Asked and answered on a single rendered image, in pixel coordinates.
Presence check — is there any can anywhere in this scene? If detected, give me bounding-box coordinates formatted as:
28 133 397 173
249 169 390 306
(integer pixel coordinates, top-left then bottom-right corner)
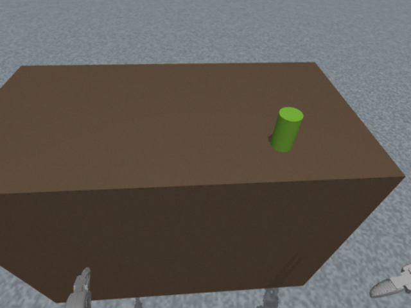
270 107 304 152

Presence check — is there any left robot hand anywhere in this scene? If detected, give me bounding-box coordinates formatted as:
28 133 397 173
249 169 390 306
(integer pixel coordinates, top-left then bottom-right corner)
64 267 92 308

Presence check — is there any right robot hand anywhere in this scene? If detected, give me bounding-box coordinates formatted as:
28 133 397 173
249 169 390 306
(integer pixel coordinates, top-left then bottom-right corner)
369 263 411 298

